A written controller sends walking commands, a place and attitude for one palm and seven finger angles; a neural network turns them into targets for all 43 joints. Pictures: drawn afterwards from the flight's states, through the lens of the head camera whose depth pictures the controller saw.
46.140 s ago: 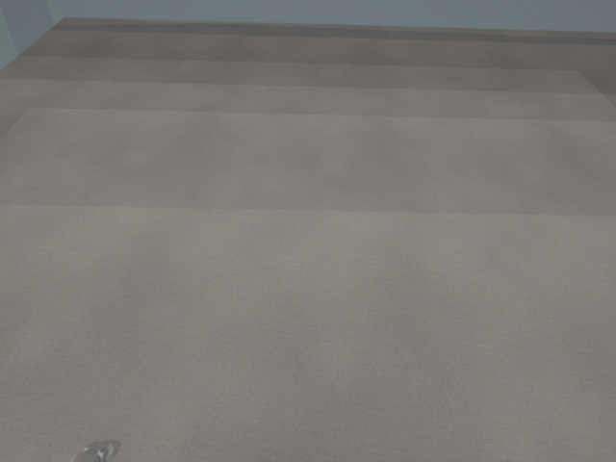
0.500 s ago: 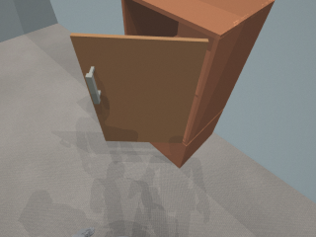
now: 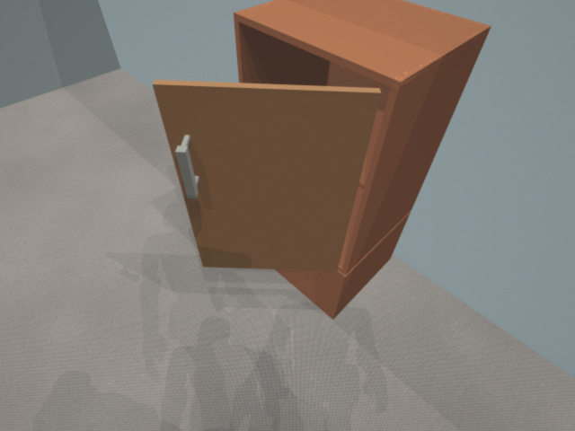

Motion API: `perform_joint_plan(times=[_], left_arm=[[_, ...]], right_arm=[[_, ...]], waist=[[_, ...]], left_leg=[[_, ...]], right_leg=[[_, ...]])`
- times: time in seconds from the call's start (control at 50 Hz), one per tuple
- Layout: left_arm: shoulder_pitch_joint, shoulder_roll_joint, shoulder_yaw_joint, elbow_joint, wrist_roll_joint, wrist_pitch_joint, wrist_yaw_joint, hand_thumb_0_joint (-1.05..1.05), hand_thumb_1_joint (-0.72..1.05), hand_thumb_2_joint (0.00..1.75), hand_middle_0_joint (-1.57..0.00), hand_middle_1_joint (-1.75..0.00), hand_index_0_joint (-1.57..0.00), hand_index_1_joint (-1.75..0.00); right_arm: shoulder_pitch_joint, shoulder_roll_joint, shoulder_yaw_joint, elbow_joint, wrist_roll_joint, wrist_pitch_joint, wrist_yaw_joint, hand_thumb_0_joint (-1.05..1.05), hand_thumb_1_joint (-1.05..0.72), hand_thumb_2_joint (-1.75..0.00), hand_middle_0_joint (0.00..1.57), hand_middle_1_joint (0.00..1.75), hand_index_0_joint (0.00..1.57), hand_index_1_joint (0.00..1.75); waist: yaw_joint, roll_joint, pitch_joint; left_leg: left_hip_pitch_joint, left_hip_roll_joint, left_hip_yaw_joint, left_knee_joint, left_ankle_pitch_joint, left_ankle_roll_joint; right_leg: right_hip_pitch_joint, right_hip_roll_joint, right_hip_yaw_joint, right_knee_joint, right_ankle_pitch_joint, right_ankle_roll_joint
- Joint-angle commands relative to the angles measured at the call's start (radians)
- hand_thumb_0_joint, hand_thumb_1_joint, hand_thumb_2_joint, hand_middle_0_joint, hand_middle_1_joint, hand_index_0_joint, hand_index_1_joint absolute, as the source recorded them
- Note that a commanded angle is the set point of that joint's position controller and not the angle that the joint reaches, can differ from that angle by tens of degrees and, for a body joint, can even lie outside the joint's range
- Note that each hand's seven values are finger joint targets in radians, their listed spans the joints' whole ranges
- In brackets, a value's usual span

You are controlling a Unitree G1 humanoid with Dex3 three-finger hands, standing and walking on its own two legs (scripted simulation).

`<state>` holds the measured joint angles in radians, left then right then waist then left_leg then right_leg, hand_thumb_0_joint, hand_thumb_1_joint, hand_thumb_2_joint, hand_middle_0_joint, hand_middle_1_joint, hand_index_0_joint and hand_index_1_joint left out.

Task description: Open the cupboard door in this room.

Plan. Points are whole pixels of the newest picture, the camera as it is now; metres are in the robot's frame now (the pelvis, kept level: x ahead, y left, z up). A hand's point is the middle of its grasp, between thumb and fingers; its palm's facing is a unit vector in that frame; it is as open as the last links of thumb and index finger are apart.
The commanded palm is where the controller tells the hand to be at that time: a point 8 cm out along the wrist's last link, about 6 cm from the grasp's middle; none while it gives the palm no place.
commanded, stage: come to a stop and stand still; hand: left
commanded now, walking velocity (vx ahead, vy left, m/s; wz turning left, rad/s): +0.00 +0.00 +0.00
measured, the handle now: (189, 167) +0.60 +0.25 -0.01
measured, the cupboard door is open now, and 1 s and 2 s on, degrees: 43 43 43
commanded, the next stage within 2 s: look again from close up in 0.06 s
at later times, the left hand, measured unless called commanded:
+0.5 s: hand out of the picture +0.05 +0.20 -0.17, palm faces +0.03 -0.97 -0.26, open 7.4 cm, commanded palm none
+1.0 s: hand out of the picture -0.06 +0.19 -0.18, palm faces +0.06 -0.98 -0.17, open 7.4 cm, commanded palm none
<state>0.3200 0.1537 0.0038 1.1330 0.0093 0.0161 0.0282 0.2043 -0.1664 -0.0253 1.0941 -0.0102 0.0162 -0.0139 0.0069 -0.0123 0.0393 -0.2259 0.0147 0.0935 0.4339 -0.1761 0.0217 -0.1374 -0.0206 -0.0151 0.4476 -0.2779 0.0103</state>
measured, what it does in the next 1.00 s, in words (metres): stands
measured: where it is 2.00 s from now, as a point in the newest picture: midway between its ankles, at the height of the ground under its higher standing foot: outside the picture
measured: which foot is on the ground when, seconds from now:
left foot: down 0.00-1.00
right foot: down 0.00-1.00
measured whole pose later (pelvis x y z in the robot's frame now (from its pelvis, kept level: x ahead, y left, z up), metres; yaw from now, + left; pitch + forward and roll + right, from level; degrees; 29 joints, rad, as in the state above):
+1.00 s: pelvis -0.02 +0.02 +0.00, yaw +1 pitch -2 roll -1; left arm 0.41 0.16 0.01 1.07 0.03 0.01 0.02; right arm 0.30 -0.17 -0.02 1.07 -0.02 0.03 0.00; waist 0.00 -0.01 0.01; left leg -0.29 0.00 0.08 0.53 -0.25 0.05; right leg -0.18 -0.03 -0.02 0.49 -0.30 0.02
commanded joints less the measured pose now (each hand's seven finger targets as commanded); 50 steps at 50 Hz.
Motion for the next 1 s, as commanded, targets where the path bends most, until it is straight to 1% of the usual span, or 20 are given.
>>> perform_joint_plan(times=[0.0, 0.12, 0.14, 0.16, 0.18, 0.2, 0.24, 0.26, 0.28, 0.34, 0.36, 0.42, 0.52, 0.62, 0.64, 0.78, 0.84, 0.88, 0.92, 0.98], left_arm=[[0.014, 0.091, 0.010, -0.042, 0.001, -0.023, 0.006, 0.00, 0.90, 0.90, -0.20, -0.30, -0.20, -0.30], [0.029, 0.073, 0.012, -0.030, -0.002, -0.023, 0.007, 0.00, 0.90, 0.90, -0.20, -0.30, -0.20, -0.30], [-0.016, 0.266, 0.000, -0.123, 0.022, -0.047, 0.010, 0.00, 0.90, 0.90, -0.20, -0.30, -0.20, -0.30], [-0.006, 0.186, 0.028, -0.133, 0.014, -0.047, 0.017, 0.00, 0.90, 0.90, -0.20, -0.30, -0.20, -0.30], [0.011, 0.167, 0.020, -0.140, 0.013, -0.052, 0.017, 0.00, 0.90, 0.90, -0.20, -0.30, -0.20, -0.30], [0.022, 0.143, 0.021, -0.137, 0.012, -0.050, 0.016, 0.00, 0.90, 0.90, -0.20, -0.30, -0.20, -0.30], [0.030, 0.113, 0.017, -0.152, 0.011, -0.040, 0.016, 0.00, 0.90, 0.90, -0.20, -0.30, -0.20, -0.30], [0.023, 0.117, 0.020, -0.156, 0.011, -0.038, 0.018, 0.00, 0.90, 0.90, -0.20, -0.30, -0.20, -0.30], [0.018, 0.125, 0.023, -0.164, 0.011, -0.036, 0.018, 0.00, 0.90, 0.90, -0.20, -0.30, -0.20, -0.30], [0.020, 0.141, 0.028, -0.183, 0.011, -0.038, 0.019, 0.00, 0.90, 0.90, -0.20, -0.30, -0.20, -0.30], [0.019, 0.149, 0.030, -0.185, 0.008, -0.036, 0.019, 0.00, 0.90, 0.90, -0.20, -0.30, -0.20, -0.30], [0.001, 0.166, 0.032, -0.197, 0.009, -0.032, 0.017, 0.00, 0.90, 0.90, -0.20, -0.30, -0.20, -0.30], [-0.009, 0.171, 0.026, -0.210, 0.012, -0.029, 0.014, 0.00, 0.90, 0.90, -0.20, -0.30, -0.20, -0.30], [-0.001, 0.165, 0.022, -0.204, 0.014, -0.032, 0.012, 0.00, 0.90, 0.90, -0.20, -0.30, -0.20, -0.30], [0.006, 0.161, 0.020, -0.203, 0.014, -0.032, 0.012, 0.00, 0.90, 0.90, -0.20, -0.30, -0.20, -0.30], [0.047, 0.137, 0.013, -0.156, 0.015, -0.034, 0.011, 0.00, 0.90, 0.90, -0.20, -0.30, -0.20, -0.30], [0.090, 0.121, 0.016, -0.127, 0.021, -0.030, 0.009, 0.00, 0.90, 0.90, -0.20, -0.30, -0.20, -0.30], [0.115, 0.119, 0.022, -0.117, 0.024, -0.025, 0.005, 0.00, 0.90, 0.90, -0.20, -0.30, -0.20, -0.30], [0.137, 0.117, 0.029, -0.107, 0.021, -0.026, 0.002, 0.00, 0.90, 0.90, -0.20, -0.30, -0.20, -0.30], [0.153, 0.112, 0.039, -0.098, 0.017, -0.030, -0.001, 0.00, 0.90, 0.90, -0.20, -0.30, -0.20, -0.30]], right_arm=[[0.075, -0.082, -0.009, 0.003, -0.002, -0.013, -0.012, 0.00, -0.90, -0.90, 0.20, 0.30, 0.20, 0.30], [0.114, -0.067, -0.004, 0.024, -0.003, -0.017, -0.018, 0.00, -0.90, -0.90, 0.20, 0.30, 0.20, 0.30], [0.044, -0.210, -0.009, -0.101, -0.007, -0.037, 0.000, 0.00, -0.90, -0.90, 0.20, 0.30, 0.20, 0.30], [0.041, -0.185, -0.032, -0.119, -0.015, -0.056, -0.010, 0.00, -0.90, -0.90, 0.20, 0.30, 0.20, 0.30], [0.068, -0.151, -0.029, -0.123, -0.014, -0.059, -0.015, 0.00, -0.90, -0.90, 0.20, 0.30, 0.20, 0.30], [0.089, -0.129, -0.030, -0.123, -0.013, -0.055, -0.018, 0.00, -0.90, -0.90, 0.20, 0.30, 0.20, 0.30], [0.129, -0.094, -0.017, -0.133, -0.016, -0.043, -0.016, 0.00, -0.90, -0.90, 0.20, 0.30, 0.20, 0.30], [0.135, -0.091, -0.021, -0.132, -0.015, -0.041, -0.015, 0.00, -0.90, -0.90, 0.20, 0.30, 0.20, 0.30], [0.134, -0.101, -0.022, -0.135, -0.013, -0.040, -0.015, 0.00, -0.90, -0.90, 0.20, 0.30, 0.20, 0.30], [0.134, -0.117, -0.022, -0.136, -0.011, -0.045, -0.013, 0.00, -0.90, -0.90, 0.20, 0.30, 0.20, 0.30], [0.127, -0.124, -0.023, -0.137, -0.010, -0.045, -0.014, 0.00, -0.90, -0.90, 0.20, 0.30, 0.20, 0.30], [0.096, -0.144, -0.029, -0.144, -0.010, -0.040, -0.011, 0.00, -0.90, -0.90, 0.20, 0.30, 0.20, 0.30], [0.065, -0.147, -0.025, -0.145, -0.011, -0.029, -0.001, 0.00, -0.90, -0.90, 0.20, 0.30, 0.20, 0.30], [0.049, -0.150, -0.022, -0.136, -0.009, -0.031, 0.003, 0.00, -0.90, -0.90, 0.20, 0.30, 0.20, 0.30], [0.047, -0.147, -0.020, -0.134, -0.009, -0.032, 0.004, 0.00, -0.90, -0.90, 0.20, 0.30, 0.20, 0.30], [0.047, -0.140, -0.016, -0.102, -0.004, -0.030, 0.005, 0.00, -0.90, -0.90, 0.20, 0.30, 0.20, 0.30], [0.078, -0.131, -0.017, -0.079, -0.007, -0.018, 0.007, 0.00, -0.90, -0.90, 0.20, 0.30, 0.20, 0.30], [0.078, -0.131, -0.021, -0.076, -0.010, -0.011, 0.008, 0.00, -0.90, -0.90, 0.20, 0.30, 0.20, 0.30], [0.088, -0.115, -0.021, -0.074, -0.009, -0.012, 0.008, 0.00, -0.90, -0.90, 0.20, 0.30, 0.20, 0.30], [0.120, -0.097, -0.020, -0.068, -0.008, -0.019, 0.006, 0.00, -0.90, -0.90, 0.20, 0.30, 0.20, 0.30]], waist=[[-0.019, 0.000, 0.068], [-0.011, 0.021, 0.063], [-0.036, 0.050, 0.136], [-0.009, 0.106, -0.006], [-0.020, 0.105, -0.109], [-0.021, 0.087, -0.123], [-0.027, 0.000, -0.092], [-0.028, -0.020, -0.053], [-0.026, -0.018, -0.018], [-0.016, 0.032, -0.047], [-0.015, 0.031, -0.039], [-0.014, 0.016, 0.007], [-0.017, -0.002, 0.049], [-0.018, 0.001, 0.022], [-0.015, 0.017, 0.017], [-0.013, 0.029, 0.024], [-0.011, 0.036, 0.021], [-0.004, 0.025, 0.065], [0.001, -0.013, 0.096], [-0.008, -0.018, 0.093]], left_leg=[[0.057, 0.081, -0.112, -0.109, -0.092, -0.009], [0.032, 0.081, -0.117, -0.120, -0.092, -0.008], [0.012, 0.058, -0.134, -0.066, 0.023, -0.003], [-0.004, 0.097, -0.152, -0.024, -0.059, 0.013], [0.013, 0.094, -0.169, 0.009, -0.015, 0.018], [0.007, 0.093, -0.160, 0.027, -0.013, 0.019], [-0.033, 0.087, -0.143, 0.053, -0.004, 0.022], [-0.053, 0.078, -0.132, 0.058, -0.001, 0.020], [-0.063, 0.075, -0.128, 0.058, 0.013, 0.021], [-0.030, 0.090, -0.126, 0.061, 0.147, 0.026], [-0.031, 0.091, -0.127, 0.054, 0.148, 0.027], [-0.050, 0.091, -0.130, 0.026, 0.065, 0.026], [-0.064, 0.085, -0.137, -0.029, -0.093, 0.018], [-0.037, 0.088, -0.141, -0.054, -0.098, 0.015], [-0.028, 0.091, -0.144, -0.063, -0.099, 0.017], [-0.029, 0.094, -0.150, -0.104, -0.147, 0.012], [-0.040, 0.086, -0.150, -0.111, -0.319, 0.014], [-0.095, 0.077, -0.150, -0.102, -0.398, 0.017], [-0.116, 0.056, -0.135, -0.056, -0.364, 0.019], [-0.098, 0.041, -0.119, -0.003, -0.325, 0.023]], right_leg=[[-0.163, -0.085, 0.097, -0.151, -0.052, -0.038], [-0.125, -0.080, 0.081, -0.139, -0.023, -0.042], [-0.186, -0.053, 0.040, -0.081, 0.029, -0.056], [-0.150, -0.082, 0.064, -0.028, -0.031, -0.051], [-0.109, -0.085, 0.065, -0.011, 0.036, -0.060], [-0.109, -0.085, 0.070, -0.013, 0.038, -0.064], [-0.108, -0.082, 0.075, -0.022, 0.045, -0.063], [-0.122, -0.083, 0.082, -0.023, 0.042, -0.065], [-0.135, -0.082, 0.084, -0.020, 0.055, -0.068], [-0.100, -0.068, 0.065, 0.022, 0.167, -0.059], [-0.099, -0.066, 0.062, 0.026, 0.168, -0.056], [-0.122, -0.065, 0.066, 0.007, 0.111, -0.051], [-0.157, -0.064, 0.076, -0.041, -0.004, -0.045], [-0.146, -0.065, 0.073, -0.055, 0.012, -0.038], [-0.142, -0.066, 0.071, -0.059, 0.018, -0.036], [-0.135, -0.071, 0.065, -0.085, 0.012, -0.027], [-0.138, -0.063, 0.062, -0.097, -0.174, -0.029], [-0.160, -0.066, 0.081, -0.107, -0.277, -0.038], [-0.173, -0.083, 0.121, -0.125, -0.303, -0.053], [-0.188, -0.101, 0.145, -0.123, -0.317, -0.075]])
